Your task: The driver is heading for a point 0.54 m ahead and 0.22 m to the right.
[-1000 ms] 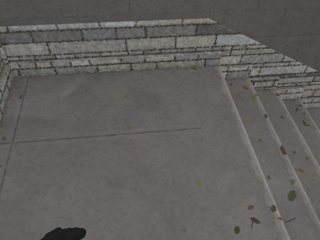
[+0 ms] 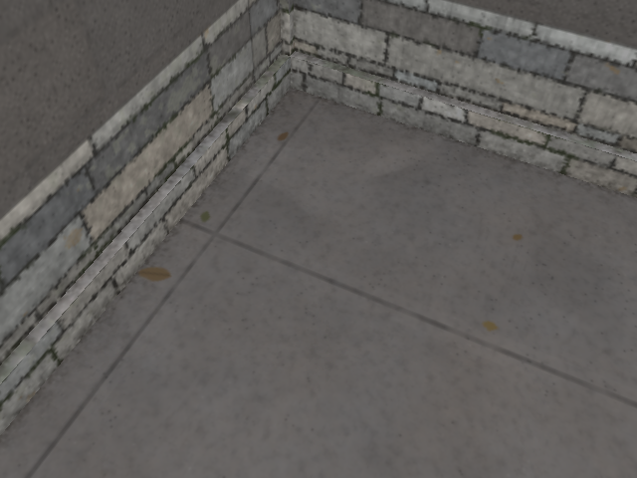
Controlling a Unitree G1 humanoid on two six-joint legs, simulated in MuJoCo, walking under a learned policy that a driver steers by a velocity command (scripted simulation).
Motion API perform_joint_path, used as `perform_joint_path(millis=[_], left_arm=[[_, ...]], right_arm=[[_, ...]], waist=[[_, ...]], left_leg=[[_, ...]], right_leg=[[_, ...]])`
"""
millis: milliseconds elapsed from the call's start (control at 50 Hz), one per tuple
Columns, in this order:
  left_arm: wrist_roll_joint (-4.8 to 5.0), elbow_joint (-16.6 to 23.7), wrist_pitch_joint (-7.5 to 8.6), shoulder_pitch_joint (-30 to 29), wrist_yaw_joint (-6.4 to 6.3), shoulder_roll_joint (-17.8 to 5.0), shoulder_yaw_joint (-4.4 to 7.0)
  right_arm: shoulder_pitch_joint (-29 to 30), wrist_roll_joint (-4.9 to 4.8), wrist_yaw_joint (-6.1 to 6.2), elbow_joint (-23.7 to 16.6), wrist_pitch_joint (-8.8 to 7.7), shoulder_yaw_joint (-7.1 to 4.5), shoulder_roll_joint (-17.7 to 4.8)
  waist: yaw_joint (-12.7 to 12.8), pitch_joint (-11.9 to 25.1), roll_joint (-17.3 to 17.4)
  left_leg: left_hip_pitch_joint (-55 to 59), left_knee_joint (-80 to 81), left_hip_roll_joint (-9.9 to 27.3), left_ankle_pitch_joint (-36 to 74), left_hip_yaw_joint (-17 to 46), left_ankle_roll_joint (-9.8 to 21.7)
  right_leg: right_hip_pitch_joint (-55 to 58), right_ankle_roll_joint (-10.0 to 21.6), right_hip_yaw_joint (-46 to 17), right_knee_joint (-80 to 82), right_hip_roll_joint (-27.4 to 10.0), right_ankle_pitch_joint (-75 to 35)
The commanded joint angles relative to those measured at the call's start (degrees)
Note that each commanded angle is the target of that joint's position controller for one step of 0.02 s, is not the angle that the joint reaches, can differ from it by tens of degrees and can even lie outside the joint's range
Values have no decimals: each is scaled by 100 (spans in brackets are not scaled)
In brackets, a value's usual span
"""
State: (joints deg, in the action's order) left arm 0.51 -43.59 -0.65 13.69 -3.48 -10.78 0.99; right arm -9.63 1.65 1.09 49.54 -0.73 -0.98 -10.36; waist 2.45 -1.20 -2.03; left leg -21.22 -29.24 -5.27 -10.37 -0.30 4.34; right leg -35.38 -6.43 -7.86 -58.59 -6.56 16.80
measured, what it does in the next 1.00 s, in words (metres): steps to the right, turning right: right foot, then left foot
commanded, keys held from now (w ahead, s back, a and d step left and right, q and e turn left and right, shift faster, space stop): e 0.84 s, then no key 0.16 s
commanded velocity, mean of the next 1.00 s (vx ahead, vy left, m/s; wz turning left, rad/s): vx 0.01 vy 0.00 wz -0.46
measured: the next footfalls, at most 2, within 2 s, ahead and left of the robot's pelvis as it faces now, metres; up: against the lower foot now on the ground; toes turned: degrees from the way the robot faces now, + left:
right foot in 0.14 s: +0.08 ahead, -0.16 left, +0.00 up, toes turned -4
left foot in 0.56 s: +0.15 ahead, +0.04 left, +0.00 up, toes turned -23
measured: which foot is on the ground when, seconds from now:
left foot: down 0.00-0.18, up 0.20-0.54, down 0.56-1.00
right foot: up 0.00-0.12, down 0.14-0.56, up 0.58-0.98, down 1.00-1.00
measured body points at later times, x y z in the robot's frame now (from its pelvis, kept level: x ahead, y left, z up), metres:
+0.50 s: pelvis +0.04 -0.05 +0.00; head +0.08 -0.07 +0.45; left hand +0.24 +0.19 -0.09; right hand +0.18 -0.34 -0.09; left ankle +0.12 +0.07 -0.70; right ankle +0.04 -0.16 -0.73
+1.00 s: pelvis +0.08 -0.09 -0.01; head +0.11 -0.10 +0.44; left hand +0.39 +0.01 -0.08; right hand +0.01 -0.37 -0.12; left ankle +0.12 +0.06 -0.73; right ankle +0.04 -0.19 -0.74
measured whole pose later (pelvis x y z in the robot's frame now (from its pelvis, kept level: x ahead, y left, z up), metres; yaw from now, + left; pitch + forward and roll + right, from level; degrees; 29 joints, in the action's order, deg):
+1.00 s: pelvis +0.08 -0.09 -0.01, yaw -32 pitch +3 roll +1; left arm 0.9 -31.0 -2.3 7.5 0.6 -14.1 2.6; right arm -14.9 -0.5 1.5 42.2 1.9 -3.7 -15.9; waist -2.8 0.4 0.0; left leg -15.6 -35.4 5.3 -22.3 -7.4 -1.9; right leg -22.0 0.1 -0.1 -34.7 -0.3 14.9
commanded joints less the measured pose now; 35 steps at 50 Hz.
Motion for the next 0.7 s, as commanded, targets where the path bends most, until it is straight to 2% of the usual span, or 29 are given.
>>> perform_joint_path(millis=[20,40,80,120,140,160,180,200,220,240,260,300,320,340,380,400,420,480,520,540,560,580,600,620,640,660,680,700], left_arm=[[25,208,-66,553,-15,-394,149],[2,370,-127,340,-19,-482,169],[-108,630,-227,-6,-27,-617,211],[-143,836,-234,-221,44,-715,262],[-130,930,-187,-221,99,-740,281],[-143,986,-156,-227,131,-945,342],[-86,1032,-138,-137,149,-1078,421],[-59,1057,-132,163,156,-1149,477],[-58,1003,-105,614,162,-1396,539],[-152,978,-17,1017,140,-1403,529],[-212,1008,87,954,106,-1439,531],[-33,1204,43,193,11,-1375,542],[9,1291,-41,-137,-18,-1367,542],[21,1315,-141,-279,-7,-1414,543],[33,1309,-250,-356,-8,-1382,525],[53,1299,-280,-350,-4,-1374,524],[15,1305,-301,-287,13,-1368,516],[-9,1304,-274,-169,17,-1467,552],[7,1333,-249,-272,9,-1477,548],[41,1341,-238,-298,12,-1396,524],[39,1353,-223,-251,23,-1201,471],[-53,1434,-207,-140,67,-678,328],[44,1684,-95,-255,61,-922,400],[-24,1596,-44,-249,76,-1448,563],[-35,1470,-72,-211,87,-1514,620],[-54,1336,-135,-137,65,-1436,619],[-61,1303,-185,-96,86,-1345,597],[-29,1312,-213,-109,123,-1169,544]], right_arm=[[125,22,-9,-302,-73,-118,-586],[208,1,-6,-383,-52,-150,-671],[223,-79,47,-502,39,-193,-753],[-39,-157,105,-507,128,-266,-871],[-142,-171,143,-511,152,-300,-918],[-389,-126,178,-581,147,-345,-961],[-430,-80,197,-694,163,-364,-937],[-53,-92,210,-832,180,-359,-802],[717,-121,203,-1132,145,-335,-706],[1205,-178,215,-1322,118,-349,-654],[1010,-180,213,-1291,113,-364,-614],[757,-120,248,-1191,103,-390,-735],[748,-77,263,-1172,114,-392,-753],[633,-71,240,-1122,150,-388,-712],[672,-127,147,-1131,202,-328,-557],[735,-148,110,-1154,224,-299,-515],[780,-142,57,-1199,238,-273,-478],[815,-177,-3,-1281,146,-331,-717],[590,-206,-27,-1281,61,-391,-816],[354,-203,-25,-1222,32,-439,-870],[-17,-149,-11,-1142,20,-526,-1070],[-430,15,37,-1095,45,-615,-1472],[-575,158,-8,-1019,31,-643,-1561],[-309,71,-11,-1176,-11,-560,-1304],[19,10,15,-1244,5,-492,-1079],[307,-50,52,-1331,45,-439,-931],[395,-101,85,-1336,71,-408,-872],[365,-86,121,-1304,100,-388,-876]], waist=[[78,909,1062],[23,768,1147],[-79,453,1131],[-150,143,1018],[-141,79,825],[-343,161,218],[-376,350,-449],[-143,391,-994],[247,341,-1422],[540,417,-1416],[399,532,-1133],[22,617,-617],[-96,740,-463],[-197,908,-450],[-240,957,-397],[-216,921,-474],[-177,912,-606],[-118,763,-825],[-292,704,-867],[-411,677,-822],[-488,820,-583],[-450,1095,852],[-400,1074,1950],[-351,822,1345],[-216,694,1108],[-120,601,901],[-120,487,838],[-106,419,831]], left_leg=[[47,850,1557,2584,611,796],[92,896,1681,1979,755,766],[140,856,1794,519,1006,679],[236,729,1831,-152,1168,519],[318,500,1806,-260,1161,393],[178,75,1532,-372,896,181],[26,-426,1076,-669,249,-121],[-572,-1375,573,-1072,-503,-520],[-1650,-2256,97,-1730,-434,-701],[-2664,-3211,2,-2840,246,-674],[-3007,-3850,125,-2770,691,-639],[-3014,-3580,338,-1898,808,-683],[-2557,-3125,339,-1494,672,-747],[-1914,-2904,241,-1177,470,-795],[-1136,-2344,107,-748,327,-829],[-900,-2036,60,-639,313,-834],[-753,-1822,42,-669,320,-819],[-382,-1181,70,-743,446,-760],[180,-344,125,-568,435,-633],[699,268,221,-237,361,-546],[1595,488,715,62,608,-372],[2655,662,1985,632,1934,180],[2429,1065,2896,814,3528,1129],[2159,1066,2939,675,3269,1332],[1866,1031,2565,528,2598,1097],[1698,988,2210,379,2084,851],[1439,978,2076,673,1744,791],[1203,987,1917,991,1361,762]], right_leg=[[1694,-21,485,1140,299,-571],[1586,49,473,1265,317,-419],[1388,254,553,1535,374,-43],[1231,561,568,1762,386,-172],[1220,721,499,2005,361,-558],[1416,911,344,1943,311,-1575],[1516,1223,-117,2174,163,-1881],[1834,1629,-954,2794,-221,-1834],[2522,2206,-2295,3591,-806,-1880],[3263,2521,-3084,3938,-1170,-1833],[3518,2482,-3025,3779,-1203,-1943],[3430,2047,-2104,3457,-801,-2699],[3113,1835,-1695,3365,-554,-2952],[2687,1707,-1399,3319,-340,-3095],[2107,1614,-1164,3322,-80,-2641],[1924,1631,-1210,3385,-38,-2316],[1862,1702,-1323,3439,-42,-1959],[1736,1756,-1836,3641,-99,-941],[1659,1675,-2082,3554,-18,-838],[1481,1535,-2060,3395,135,-725],[929,1286,-1915,2936,344,-206],[-150,900,-982,1331,1095,1145],[-1032,634,-569,223,1489,2275],[-1248,439,-587,-845,1163,1897],[-1214,356,-468,-1170,1035,1411],[-1167,276,-333,-1364,942,1033],[-1099,193,-231,-1655,911,667],[-977,141,-21,-1723,890,430]])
